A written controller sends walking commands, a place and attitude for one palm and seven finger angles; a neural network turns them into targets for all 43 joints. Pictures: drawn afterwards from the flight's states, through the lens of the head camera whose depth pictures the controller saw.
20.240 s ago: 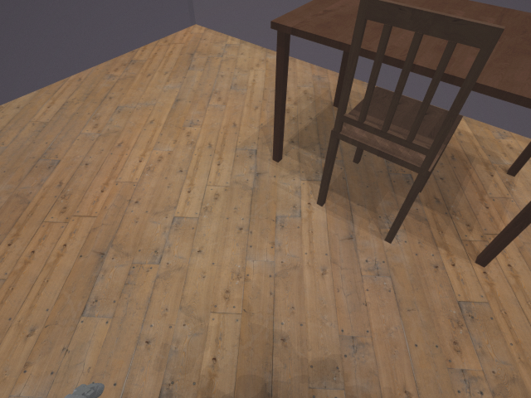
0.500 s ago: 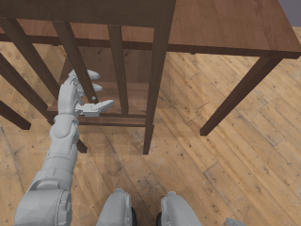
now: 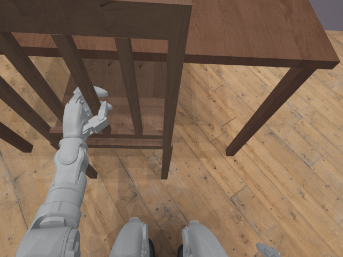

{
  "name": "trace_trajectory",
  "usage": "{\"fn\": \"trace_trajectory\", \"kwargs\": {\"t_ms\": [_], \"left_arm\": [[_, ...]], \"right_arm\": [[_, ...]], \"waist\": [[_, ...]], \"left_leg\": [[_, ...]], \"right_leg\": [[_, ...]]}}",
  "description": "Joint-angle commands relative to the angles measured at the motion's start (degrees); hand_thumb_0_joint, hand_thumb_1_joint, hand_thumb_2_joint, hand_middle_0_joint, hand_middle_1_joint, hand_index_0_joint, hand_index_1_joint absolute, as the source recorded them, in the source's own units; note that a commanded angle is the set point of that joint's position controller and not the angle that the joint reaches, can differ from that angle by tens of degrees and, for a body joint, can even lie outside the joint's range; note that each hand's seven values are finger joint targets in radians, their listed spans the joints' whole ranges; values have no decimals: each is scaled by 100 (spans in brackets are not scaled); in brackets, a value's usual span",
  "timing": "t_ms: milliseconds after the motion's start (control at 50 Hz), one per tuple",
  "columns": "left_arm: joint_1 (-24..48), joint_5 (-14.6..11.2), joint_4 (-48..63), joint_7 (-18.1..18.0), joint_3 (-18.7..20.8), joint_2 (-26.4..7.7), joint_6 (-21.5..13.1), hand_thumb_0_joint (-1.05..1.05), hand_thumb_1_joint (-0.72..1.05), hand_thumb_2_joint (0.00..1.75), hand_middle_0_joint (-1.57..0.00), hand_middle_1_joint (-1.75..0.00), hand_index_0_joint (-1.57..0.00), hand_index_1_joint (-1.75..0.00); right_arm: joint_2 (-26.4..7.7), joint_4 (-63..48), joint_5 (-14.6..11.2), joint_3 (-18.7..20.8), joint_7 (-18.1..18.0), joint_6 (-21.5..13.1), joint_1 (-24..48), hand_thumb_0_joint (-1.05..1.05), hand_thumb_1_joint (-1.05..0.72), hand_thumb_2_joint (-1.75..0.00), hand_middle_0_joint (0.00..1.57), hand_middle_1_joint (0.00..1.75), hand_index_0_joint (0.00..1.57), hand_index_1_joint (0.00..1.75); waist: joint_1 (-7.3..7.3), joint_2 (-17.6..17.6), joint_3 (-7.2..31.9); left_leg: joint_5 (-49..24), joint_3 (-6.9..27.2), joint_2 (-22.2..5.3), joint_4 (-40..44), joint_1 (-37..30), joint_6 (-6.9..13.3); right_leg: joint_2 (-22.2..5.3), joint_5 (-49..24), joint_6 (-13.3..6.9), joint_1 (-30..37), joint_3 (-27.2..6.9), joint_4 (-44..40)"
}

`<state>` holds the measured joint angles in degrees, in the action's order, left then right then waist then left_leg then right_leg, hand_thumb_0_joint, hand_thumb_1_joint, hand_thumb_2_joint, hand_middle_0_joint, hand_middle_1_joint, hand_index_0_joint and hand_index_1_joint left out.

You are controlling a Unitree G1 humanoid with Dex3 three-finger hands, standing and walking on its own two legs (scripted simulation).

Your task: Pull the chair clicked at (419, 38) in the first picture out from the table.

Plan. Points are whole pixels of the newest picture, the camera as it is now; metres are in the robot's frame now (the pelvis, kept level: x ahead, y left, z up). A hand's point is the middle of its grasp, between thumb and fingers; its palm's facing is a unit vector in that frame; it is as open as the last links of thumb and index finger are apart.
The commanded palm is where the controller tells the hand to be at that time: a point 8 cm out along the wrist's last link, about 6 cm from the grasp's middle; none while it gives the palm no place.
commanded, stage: hook a spindle and tug to test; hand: left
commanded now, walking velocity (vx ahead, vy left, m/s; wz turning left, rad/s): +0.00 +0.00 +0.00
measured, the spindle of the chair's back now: (91, 97) +0.46 +0.17 +0.06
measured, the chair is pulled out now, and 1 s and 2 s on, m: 0.00 0.07 0.19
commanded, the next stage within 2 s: step backward, pulling the chair out in 0.34 s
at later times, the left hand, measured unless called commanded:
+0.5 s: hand (100, 127) +0.40 +0.15 +0.02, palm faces +0.02 -1.00 -0.06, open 5.4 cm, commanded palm +0.38 +0.20 +0.02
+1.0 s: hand (111, 138) +0.37 +0.12 +0.04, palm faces -0.03 -0.99 -0.13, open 5.2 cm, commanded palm +0.35 +0.17 +0.04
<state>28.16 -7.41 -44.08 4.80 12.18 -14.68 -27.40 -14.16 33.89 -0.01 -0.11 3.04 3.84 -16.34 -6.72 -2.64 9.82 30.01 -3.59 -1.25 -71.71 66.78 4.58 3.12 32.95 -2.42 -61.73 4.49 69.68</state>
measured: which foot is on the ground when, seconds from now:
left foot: down 0.00-1.00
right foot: down 0.00-1.00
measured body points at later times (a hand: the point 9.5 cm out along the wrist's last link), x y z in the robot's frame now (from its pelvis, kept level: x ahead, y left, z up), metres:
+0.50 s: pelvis +0.01 +0.00 +0.01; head +0.14 +0.01 +0.45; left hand +0.40 +0.20 +0.03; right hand +0.13 -0.25 -0.11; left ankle +0.03 +0.07 -0.63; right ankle +0.00 -0.10 -0.63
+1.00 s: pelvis +0.01 +0.01 +0.10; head +0.11 -0.01 +0.54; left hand +0.37 +0.17 +0.05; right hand +0.08 -0.26 -0.03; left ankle +0.03 +0.07 -0.63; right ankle +0.00 -0.10 -0.63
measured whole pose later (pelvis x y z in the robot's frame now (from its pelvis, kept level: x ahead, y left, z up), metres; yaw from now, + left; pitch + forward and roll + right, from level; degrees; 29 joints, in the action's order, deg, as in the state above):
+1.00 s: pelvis +0.01 +0.01 +0.10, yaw -2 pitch +8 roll -2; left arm 22.7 -5.3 -51.7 -3.4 2.5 -9.5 -13.0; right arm -14.1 35.8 -2.7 0.4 -5.3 8.5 -13.6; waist -4.2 -3.2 -5.0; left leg 16.1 -6.5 -0.4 -35.1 26.8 4.1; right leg 3.6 16.8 -1.4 -22.8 0.2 32.1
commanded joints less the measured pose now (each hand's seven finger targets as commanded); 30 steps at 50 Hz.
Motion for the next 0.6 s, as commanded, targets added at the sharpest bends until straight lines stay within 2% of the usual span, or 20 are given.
{"fn": "trace_trajectory", "kwargs": {"t_ms": [0, 40, 80, 120, 140, 200, 220, 240, 260, 320, 340, 400, 420, 440, 460, 480, 500, 540, 560, 580], "left_arm": [[746, -64, 1518, 149, 111, -856, -475, 0, 90, 90, -50, -145, -50, -145], [695, -82, 1545, 150, 119, -888, -471, 0, 90, 90, -50, -145, -50, -145], [567, -76, 1666, 167, 160, -923, -482, 0, 90, 90, -50, -145, -50, -145], [368, -128, 1790, 188, 121, -839, -478, 0, 90, 90, -50, -145, -50, -145], [272, -138, 1913, 212, 70, -808, -479, 0, 90, 90, -50, -145, -50, -145], [47, -172, 1931, 251, -3, -725, -404, 0, 90, 90, -50, -145, -50, -145], [88, -175, 1993, 252, 50, -797, -413, 0, 90, 90, -50, -145, -50, -145], [19, -170, 2045, 254, 3, -755, -419, 0, 90, 90, -50, -145, -50, -145], [-58, -194, 2167, 258, -32, -687, -423, 0, 90, 90, -50, -145, -50, -145], [-54, -178, 2323, 244, -190, -577, -401, 0, 90, 90, -50, -145, -50, -145], [8, -158, 2231, 234, -294, -495, -382, 0, 90, 90, -50, -145, -50, -145], [60, -138, 2261, 198, -284, -486, -402, 0, 90, 90, -50, -145, -50, -145], [393, -117, 2354, 191, -596, -237, -402, 0, 90, 90, -50, -145, -50, -145], [1397, 421, 3138, -501, 153, -1813, 290, 0, 90, 90, -50, -145, -50, -145], [1791, 432, 3793, -767, -157, -1587, 577, 0, 90, 90, -50, -145, -50, -145], [1162, 495, 3251, -953, -110, -1444, 906, 0, 90, 90, -50, -145, -50, -145], [693, 535, 2631, -1025, -473, -938, 1200, 0, 90, 90, -50, -145, -50, -145], [413, 551, 1459, -1113, -787, -508, 1560, 0, 90, 90, -50, -145, -50, -145], [523, 565, 1161, -1135, -875, -472, 1637, 0, 90, 90, -50, -145, -50, -145], [879, 533, 1066, -1130, -917, -465, 1583, 0, 90, 90, -50, -145, -50, -145]], "right_arm": [[-927, -545, -10, 341, -15, -181, -454, 0, -90, -90, 20, 30, 20, 30], [-929, -559, -19, 326, -27, -195, -423, 0, -90, -90, 20, 30, 20, 30], [-917, -557, -11, 339, -31, -220, -419, 0, -90, -90, 20, 30, 20, 30], [-896, -576, -12, 348, -35, -243, -409, 0, -90, -90, 20, 30, 20, 30], [-898, -612, -13, 345, -28, -268, -402, 0, -90, -90, 20, 30, 20, 30], [-892, -607, -29, 346, -27, -278, -374, 0, -90, -90, 20, 30, 20, 30], [-898, -597, -35, 352, -42, -286, -354, 0, -90, -90, 20, 30, 20, 30], [-898, -610, -31, 350, -46, -303, -339, 0, -90, -90, 20, 30, 20, 30], [-880, -616, -27, 357, -45, -316, -334, 0, -90, -90, 20, 30, 20, 30], [-892, -620, -22, 369, -44, -345, -313, 0, -90, -90, 20, 30, 20, 30], [-892, -589, -20, 365, -54, -348, -318, 0, -90, -90, 20, 30, 20, 30], [-897, -566, -8, 375, -68, -364, -282, 0, -90, -90, 20, 30, 20, 30], [-876, -554, -8, 365, -73, -370, -259, 0, -90, -90, 20, 30, 20, 30], [-812, -1003, -265, 311, -284, 28, -584, 0, -90, -90, 20, 30, 20, 30], [-773, -1059, -314, 342, -475, 116, -571, 0, -90, -90, 20, 30, 20, 30], [-799, -1007, -314, 329, -600, 189, -434, 0, -90, -90, 20, 30, 20, 30], [-755, -902, -306, 281, -689, 267, -327, 0, -90, -90, 20, 30, 20, 30], [-795, -663, -315, 220, -805, 407, -321, 0, -90, -90, 20, 30, 20, 30], [-824, -579, -329, 208, -828, 458, -289, 0, -90, -90, 20, 30, 20, 30], [-845, -536, -333, 210, -874, 471, -298, 0, -90, -90, 20, 30, 20, 30]], "waist": [[211, -130, 2646], [174, -7, 2543], [223, -165, 2575], [228, -59, 2595], [259, -165, 2705], [229, -71, 2521], [227, -43, 2465], [250, -218, 2493], [248, -154, 2570], [245, -275, 2611], [155, -195, 2470], [181, -125, 2548], [69, -210, 2532], [337, -557, 3649], [284, -805, 3766], [275, -826, 3415], [226, -649, 2790], [237, 149, 1811], [244, 282, 1602], [244, 247, 1579]], "left_leg": [[-2655, 759, -4, 750, -2596, -326], [-2555, 721, 16, 736, -2405, -296], [-2628, 697, 19, 719, -2435, -310], [-2770, 674, 21, 712, -2455, -296], [-2887, 671, 32, 709, -2509, -298], [-2874, 673, 23, 726, -2502, -297], [-2848, 688, 12, 731, -2493, -304], [-2963, 675, 18, 710, -2587, -302], [-3094, 699, -2, 715, -2690, -311], [-3195, 760, -23, 712, -2872, -339], [-3214, 772, -29, 683, -2864, -325], [-3090, 792, -20, 671, -2851, -332], [-3047, 807, -28, 664, -2907, -330], [-2927, 705, -74, 1820, -4728, -274], [-3189, 665, -34, 2070, -5184, -248], [-3367, 760, -82, 2189, -5130, -257], [-3292, 874, -187, 2424, -4933, -263], [-3241, 919, -324, 2704, -4361, -128], [-3186, 874, -382, 2836, -4259, -106], [-3435, 891, -455, 3000, -4372, -121]], "right_leg": [[-40, -2495, 58, 1057, -377, -841], [-40, -2547, 69, 1160, -417, -846], [-59, -2627, 69, 1183, -427, -816], [-62, -2834, 84, 1304, -444, -831], [-68, -2937, 76, 1368, -447, -799], [-73, -2932, 90, 1332, -427, -848], [-66, -2900, 87, 1301, -428, -841], [-71, -2935, 74, 1239, -430, -822], [-81, -2995, 86, 1250, -406, -816], [-82, -2882, 77, 1094, -366, -799], [-74, -2873, 78, 974, -342, -800], [-85, -2782, 84, 970, -343, -790], [-95, -2738, 90, 870, -333, -800], [-471, -3052, 32, 3000, -793, -1833], [-472, -3852, 145, 3377, -831, -2183], [-473, -3933, 179, 3226, -817, -2251], [-482, -3647, 170, 3054, -675, -2341], [-522, -3843, 377, 3284, -725, -2677], [-605, -4042, 496, 3536, -859, -2891], [-673, -4251, 486, 3705, -822, -2956]]}}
